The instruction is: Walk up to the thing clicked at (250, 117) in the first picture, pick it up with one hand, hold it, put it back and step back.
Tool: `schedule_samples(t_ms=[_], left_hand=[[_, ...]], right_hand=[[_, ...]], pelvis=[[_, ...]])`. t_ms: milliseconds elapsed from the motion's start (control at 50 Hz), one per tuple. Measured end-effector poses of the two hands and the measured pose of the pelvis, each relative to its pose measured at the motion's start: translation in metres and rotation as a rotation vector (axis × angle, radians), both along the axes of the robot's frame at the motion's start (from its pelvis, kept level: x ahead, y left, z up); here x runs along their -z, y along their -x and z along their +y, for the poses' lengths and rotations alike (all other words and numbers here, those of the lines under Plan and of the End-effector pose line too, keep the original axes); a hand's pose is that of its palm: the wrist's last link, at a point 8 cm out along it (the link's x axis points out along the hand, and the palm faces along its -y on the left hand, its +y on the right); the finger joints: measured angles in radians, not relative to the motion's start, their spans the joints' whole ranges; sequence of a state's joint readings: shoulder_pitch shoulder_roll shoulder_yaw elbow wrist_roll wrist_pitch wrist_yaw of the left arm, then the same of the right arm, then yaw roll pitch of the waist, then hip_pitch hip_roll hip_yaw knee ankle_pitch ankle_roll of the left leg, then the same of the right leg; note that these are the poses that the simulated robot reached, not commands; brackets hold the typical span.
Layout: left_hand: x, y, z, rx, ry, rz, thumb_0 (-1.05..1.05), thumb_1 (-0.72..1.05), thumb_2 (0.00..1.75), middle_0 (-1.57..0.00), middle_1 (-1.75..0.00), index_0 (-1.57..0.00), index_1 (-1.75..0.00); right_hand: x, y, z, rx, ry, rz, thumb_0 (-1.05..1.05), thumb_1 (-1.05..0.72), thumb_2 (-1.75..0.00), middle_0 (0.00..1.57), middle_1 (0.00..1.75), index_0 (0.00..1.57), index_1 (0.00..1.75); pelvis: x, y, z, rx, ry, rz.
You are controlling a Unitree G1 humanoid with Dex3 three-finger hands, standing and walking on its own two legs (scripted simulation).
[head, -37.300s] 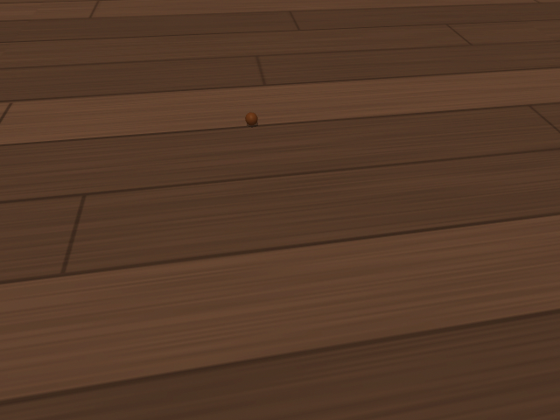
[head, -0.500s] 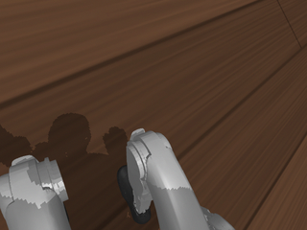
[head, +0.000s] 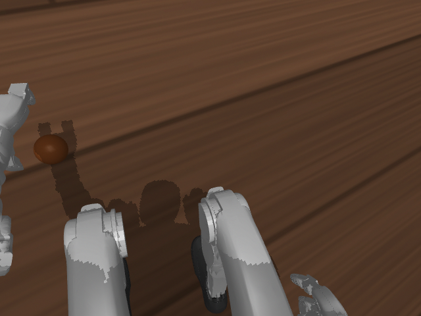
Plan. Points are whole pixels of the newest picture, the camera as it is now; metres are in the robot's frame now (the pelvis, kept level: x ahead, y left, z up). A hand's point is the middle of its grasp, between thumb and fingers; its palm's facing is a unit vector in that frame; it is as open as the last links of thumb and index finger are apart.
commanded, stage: withdraw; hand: left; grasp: from above
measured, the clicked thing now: (51, 149) +0.51 +0.28 -0.33
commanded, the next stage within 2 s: home in 0.06 s
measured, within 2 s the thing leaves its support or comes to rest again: neither
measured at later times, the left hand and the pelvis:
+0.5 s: hand (29, 130) +0.50 +0.28 -0.17, palm faces -0.31 -0.27 -0.91, open 12.0 cm; pelvis +0.02 +0.00 -0.02, yaw -1 degrees
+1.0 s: hand out of the picture +0.32 +0.24 +0.05, palm faces -0.05 -0.89 -0.46, open 7.4 cm; pelvis +0.02 +0.00 +0.16, yaw +5 degrees
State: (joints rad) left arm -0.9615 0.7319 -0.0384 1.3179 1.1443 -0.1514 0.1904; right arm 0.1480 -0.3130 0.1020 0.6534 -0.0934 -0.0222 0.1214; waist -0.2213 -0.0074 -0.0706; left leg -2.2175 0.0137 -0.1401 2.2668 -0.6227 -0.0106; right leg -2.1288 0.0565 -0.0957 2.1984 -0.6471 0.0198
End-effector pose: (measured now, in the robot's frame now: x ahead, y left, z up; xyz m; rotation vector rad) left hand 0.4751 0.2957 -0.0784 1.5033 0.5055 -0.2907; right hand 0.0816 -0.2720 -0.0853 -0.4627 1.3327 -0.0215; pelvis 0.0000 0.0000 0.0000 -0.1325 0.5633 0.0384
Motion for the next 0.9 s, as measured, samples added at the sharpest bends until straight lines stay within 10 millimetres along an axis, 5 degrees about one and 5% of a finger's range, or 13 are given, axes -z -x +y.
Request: schedule_samples(t_ms=[240, 380, 560, 760, 900], left_hand=[[0.072, -0.009, -0.003, 0.039, 0.019, -0.043, 0.0, -0.48, 0.98, -0.11, -0.98, -0.11, -0.97], [0.074, -0.025, -0.007, -0.05, 0.045, -0.161, 0.0, -0.3, 0.93, -0.21, -0.79, -0.19, -0.8], [0.01, -0.004, -0.006, -0.264, 0.209, -0.135, 0.0, 0.08, 0.89, -0.24, -0.58, -0.22, -0.59], [-0.082, 0.082, 0.0, -0.449, 0.502, -0.057, 0.01, 0.63, 0.92, -0.23, -0.41, -0.22, -0.41], [-0.133, 0.139, -0.004, -0.6, 0.696, -0.067, 0.01, 0.83, 0.91, -0.22, -0.34, -0.22, -0.33]], right_hand=[[0.024, 0.047, 0.003, 0.012, 0.055, 0.129, 0.0, -0.9, -0.9, 0.2, 0.29, 0.2, 0.3], [0.036, 0.057, 0.018, 0.064, -0.001, 0.164, 0.0, -0.89, -0.89, 0.2, 0.29, 0.2, 0.3], [0.016, 0.022, 0.029, 0.136, -0.099, 0.074, 0.0, -0.9, -0.89, 0.21, 0.29, 0.2, 0.3], [-0.056, -0.065, 0.02, 0.061, -0.102, -0.144, 0.01, -0.9, -0.9, 0.21, 0.29, 0.2, 0.3], [-0.118, -0.128, 0.027, -0.011, -0.091, -0.343, 0.01, -0.91, -0.9, 0.2, 0.29, 0.2, 0.3]], pelvis=[[0.038, -0.001, 0.002, 0.013, 0.017, -0.02], [0.044, -0.009, 0.003, 0.02, 0.017, 0.014], [-0.001, -0.018, 0.003, 0.005, 0.003, 0.066], [-0.079, -0.019, 0.002, -0.023, -0.022, 0.043], [-0.128, -0.02, 0.002, -0.048, -0.035, -0.009]])
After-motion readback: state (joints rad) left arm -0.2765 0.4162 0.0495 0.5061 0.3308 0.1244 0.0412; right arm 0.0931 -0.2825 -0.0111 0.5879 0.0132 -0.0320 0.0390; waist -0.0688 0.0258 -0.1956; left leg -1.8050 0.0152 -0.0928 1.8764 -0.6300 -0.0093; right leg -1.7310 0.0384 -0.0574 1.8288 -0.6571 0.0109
